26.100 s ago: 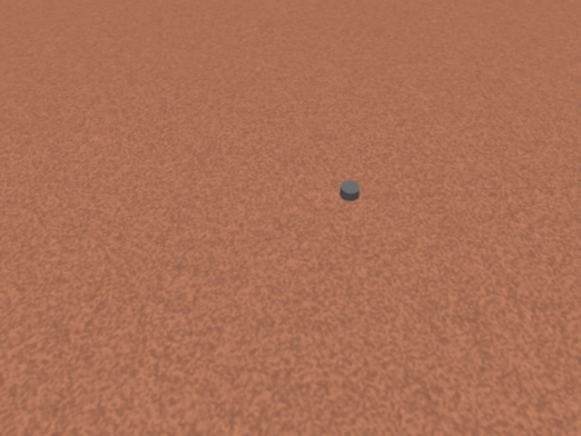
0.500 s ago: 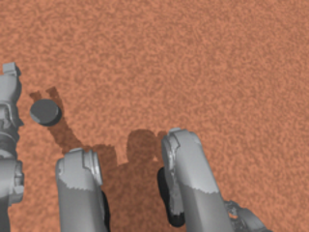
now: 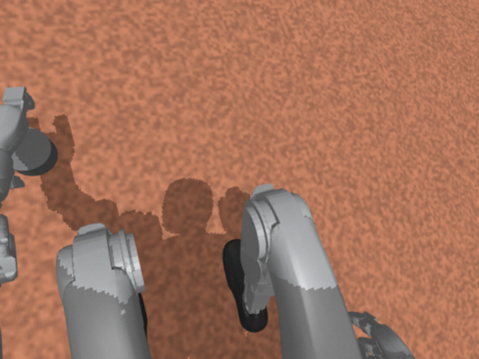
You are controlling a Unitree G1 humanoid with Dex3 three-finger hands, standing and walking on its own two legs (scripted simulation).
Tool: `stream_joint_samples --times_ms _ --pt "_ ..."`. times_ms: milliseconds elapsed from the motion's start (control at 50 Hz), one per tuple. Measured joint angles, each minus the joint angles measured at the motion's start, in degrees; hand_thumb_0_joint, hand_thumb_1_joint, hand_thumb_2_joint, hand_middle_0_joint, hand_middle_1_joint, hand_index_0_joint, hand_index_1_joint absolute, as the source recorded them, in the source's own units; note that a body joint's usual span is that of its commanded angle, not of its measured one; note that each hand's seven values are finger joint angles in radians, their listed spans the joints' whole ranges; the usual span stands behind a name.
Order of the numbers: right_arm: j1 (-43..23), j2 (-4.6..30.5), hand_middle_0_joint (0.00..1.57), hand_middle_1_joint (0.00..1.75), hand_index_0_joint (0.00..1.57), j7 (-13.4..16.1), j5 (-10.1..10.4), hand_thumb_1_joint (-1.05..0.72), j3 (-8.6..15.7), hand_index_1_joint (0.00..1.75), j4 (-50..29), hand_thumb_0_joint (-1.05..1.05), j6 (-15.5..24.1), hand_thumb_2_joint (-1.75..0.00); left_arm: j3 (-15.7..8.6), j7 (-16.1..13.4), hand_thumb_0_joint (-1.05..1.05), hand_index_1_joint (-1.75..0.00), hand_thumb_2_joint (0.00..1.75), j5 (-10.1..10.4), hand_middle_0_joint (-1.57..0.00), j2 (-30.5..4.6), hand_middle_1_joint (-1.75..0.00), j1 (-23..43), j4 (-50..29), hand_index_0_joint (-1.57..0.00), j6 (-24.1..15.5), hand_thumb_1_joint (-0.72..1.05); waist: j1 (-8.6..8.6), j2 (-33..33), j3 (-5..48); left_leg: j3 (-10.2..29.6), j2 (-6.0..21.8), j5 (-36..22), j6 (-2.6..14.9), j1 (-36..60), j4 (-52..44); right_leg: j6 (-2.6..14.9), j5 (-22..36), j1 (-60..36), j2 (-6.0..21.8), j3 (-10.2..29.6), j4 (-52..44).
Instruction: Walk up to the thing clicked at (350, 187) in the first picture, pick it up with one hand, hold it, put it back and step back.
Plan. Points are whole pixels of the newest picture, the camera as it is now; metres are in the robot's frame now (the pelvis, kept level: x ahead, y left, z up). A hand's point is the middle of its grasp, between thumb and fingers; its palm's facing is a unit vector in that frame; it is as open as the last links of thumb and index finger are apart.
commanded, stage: home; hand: left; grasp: from above
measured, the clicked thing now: (29, 152) +0.50 +0.28 -0.30
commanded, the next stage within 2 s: none
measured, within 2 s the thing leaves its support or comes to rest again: neither
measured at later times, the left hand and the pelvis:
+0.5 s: hand out of the picture +0.38 +0.28 -0.01, palm faces -0.36 -0.50 -0.79, open 9.9 cm; pelvis +0.01 +0.01 +0.11, yaw +3 degrees
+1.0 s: hand out of the picture +0.26 +0.22 +0.21, palm faces +0.05 -0.94 -0.35, open 7.4 cm; pelvis +0.04 +0.00 +0.29, yaw +6 degrees
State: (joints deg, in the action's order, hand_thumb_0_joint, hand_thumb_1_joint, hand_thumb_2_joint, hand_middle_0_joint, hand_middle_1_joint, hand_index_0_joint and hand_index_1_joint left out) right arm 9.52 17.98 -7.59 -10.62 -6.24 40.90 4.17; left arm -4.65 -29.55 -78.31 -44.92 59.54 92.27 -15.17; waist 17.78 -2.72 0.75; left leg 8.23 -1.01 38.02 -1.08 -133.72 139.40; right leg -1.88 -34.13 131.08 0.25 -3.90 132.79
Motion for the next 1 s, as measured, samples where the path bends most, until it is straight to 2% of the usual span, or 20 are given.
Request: stream_joint_samples --times_ms 40,100,140,200,300,420,500,580,640,680,780,880,920,1000 --pt "0.9 -0.7 0.20 0.30 0.20 -0.5 -0.2 -0.91 0.0 0.29 0.6 0.00 0.4 -0.90 -1.8 -1.1 0.00 -1.02 1.01 0.2 -0.09 -0.5 -1.02 -0.8 -1.9 -0.09 1.6 -0.50 0.21 0.5 0.1 -0.2 0.0 0.4 0.27 -1.0 0.4 -0.14 -0.4 0.9 0.0 0.2 0.4" --pt "2.4 -1.9 0.20 0.30 0.20 -1.5 0.0 -0.90 0.6 0.29 1.4 0.01 0.5 -0.90 -3.5 -1.2 0.00 -1.00 0.99 2.7 -0.10 -0.2 -1.00 -2.7 -6.1 -0.11 4.4 -0.48 -0.11 1.9 1.1 -0.7 0.0 1.2 0.60 -1.8 0.6 -0.30 -1.4 1.7 0.1 0.6 0.7" --pt "3.0 -2.8 0.20 0.30 0.20 -2.1 0.5 -0.90 1.1 0.29 2.0 0.01 0.5 -0.90 -3.5 0.0 0.00 -0.97 0.97 4.9 -0.12 0.5 -0.98 -3.7 -8.6 -0.12 6.1 -0.46 -0.82 2.9 2.2 -1.0 0.1 2.0 0.79 -1.7 0.2 -0.52 -2.2 1.6 0.1 0.9 0.4" --pt "3.6 -3.8 0.20 0.30 0.20 -2.8 1.6 -0.90 2.4 0.30 2.4 0.01 0.2 -0.89 -3.4 3.8 0.00 -0.89 0.93 8.9 -0.16 2.1 -0.90 -5.5 -12.8 -0.16 8.1 -0.39 -2.59 4.5 4.0 -1.3 0.3 3.2 1.07 -0.5 -1.1 -0.93 -3.4 0.5 0.1 1.1 -0.8" --pt "3.9 -3.8 0.21 0.30 0.20 -3.2 4.5 -0.90 4.6 0.30 1.0 0.01 -1.0 -0.89 -1.8 12.5 0.00 -0.71 0.87 18.1 -0.20 6.5 -0.71 -12.4 -23.7 -0.19 11.2 -0.21 -6.23 7.1 7.0 -2.2 0.6 4.6 1.40 4.7 -5.7 -1.14 -4.9 -4.5 0.4 1.6 -5.0" --pt "2.1 -1.6 0.21 0.30 0.20 -1.3 7.8 -0.90 6.0 0.30 -3.1 0.01 -3.3 -0.90 0.2 23.6 0.00 -0.51 0.83 32.2 -0.21 11.8 -0.50 -25.8 -43.0 -0.20 14.3 0.13 -10.33 7.7 8.5 -3.0 1.1 3.6 1.58 13.2 -14.1 -0.92 -3.9 -12.6 0.4 1.8 -13.0" --pt "0.4 -0.2 0.20 0.30 0.20 0.7 9.2 -0.91 7.5 0.30 -5.2 0.01 -3.7 -0.90 1.1 27.8 0.00 -0.41 0.85 40.0 -0.21 15.0 -0.40 -34.9 -55.1 -0.20 15.3 0.41 -12.53 6.1 9.5 -3.2 1.2 2.0 1.31 18.5 -19.7 -0.52 -2.5 -17.7 0.5 1.7 -18.3" --pt "-1.7 0.3 0.20 0.30 0.20 2.7 10.3 -0.91 8.7 0.29 -6.5 0.01 -3.6 -0.90 1.8 28.2 0.00 -0.35 0.87 45.5 -0.21 17.8 -0.35 -42.6 -63.1 -0.21 16.4 0.64 -14.02 4.5 10.6 -3.1 1.1 0.6 0.87 23.8 -24.6 0.04 -1.5 -23.1 0.8 1.4 -22.8" --pt "-3.8 0.1 0.20 0.30 0.20 4.1 11.1 -0.91 8.8 0.29 -7.3 0.01 -2.9 -0.90 2.4 27.5 0.00 -0.33 0.88 48.6 -0.21 19.3 -0.32 -47.0 -66.7 -0.21 18.4 0.75 -14.59 3.9 10.9 -3.0 1.0 -0.2 0.56 28.1 -28.1 0.31 -0.8 -27.4 1.0 1.1 -26.1" --pt "-5.0 -0.5 0.20 0.30 0.20 5.1 11.5 -0.91 8.6 0.29 -7.9 0.01 -2.2 -0.90 2.5 27.1 0.00 -0.32 0.88 51.6 -0.21 20.3 -0.31 -49.7 -69.1 -0.21 20.4 0.79 -14.80 3.7 10.8 -3.0 1.0 -0.8 0.42 31.3 -30.6 0.43 -0.4 -30.5 1.0 1.1 -28.4" --pt "-6.5 -2.8 0.20 0.30 0.20 7.4 12.3 -0.91 6.9 0.29 -9.0 0.01 -0.4 -0.90 3.4 26.6 0.01 -0.30 0.89 60.1 -0.21 22.6 -0.30 -56.5 -75.2 -0.21 25.8 0.86 -14.97 3.7 10.9 -3.1 1.3 -1.9 0.17 39.8 -37.5 0.74 0.6 -38.8 0.9 0.9 -35.0" --pt "-5.2 -5.2 0.20 0.30 0.20 9.4 12.8 -0.91 5.0 0.30 -10.0 0.01 1.2 -0.90 4.0 26.0 0.01 -0.30 0.89 68.4 -0.21 25.2 -0.30 -62.9 -80.4 -0.21 30.3 0.88 -14.54 4.2 10.7 -3.3 1.6 -3.0 0.13 49.2 -45.3 0.95 1.6 -48.1 0.8 0.8 -42.6" --pt "-4.1 -5.9 0.20 0.30 0.20 10.1 13.0 -0.91 4.4 0.30 -10.1 0.01 1.8 -0.90 4.0 25.6 0.01 -0.30 0.89 71.0 -0.21 26.2 -0.30 -65.2 -82.1 -0.21 31.7 0.89 -14.33 4.4 10.5 -3.4 1.8 -3.4 0.11 53.1 -48.6 1.00 2.0 -52.0 0.7 0.7 -45.9" --pt "-0.9 -6.6 0.21 0.30 0.20 11.9 13.3 -0.91 3.6 0.30 -9.8 0.01 2.7 -0.90 3.3 25.0 0.01 -0.30 0.90 74.8 -0.21 28.0 -0.30 -69.3 -84.6 -0.20 34.2 0.89 -13.85 4.7 10.6 -3.6 2.0 -4.4 0.05 60.6 -55.1 1.07 3.0 -59.5 0.5 0.7 -52.4"
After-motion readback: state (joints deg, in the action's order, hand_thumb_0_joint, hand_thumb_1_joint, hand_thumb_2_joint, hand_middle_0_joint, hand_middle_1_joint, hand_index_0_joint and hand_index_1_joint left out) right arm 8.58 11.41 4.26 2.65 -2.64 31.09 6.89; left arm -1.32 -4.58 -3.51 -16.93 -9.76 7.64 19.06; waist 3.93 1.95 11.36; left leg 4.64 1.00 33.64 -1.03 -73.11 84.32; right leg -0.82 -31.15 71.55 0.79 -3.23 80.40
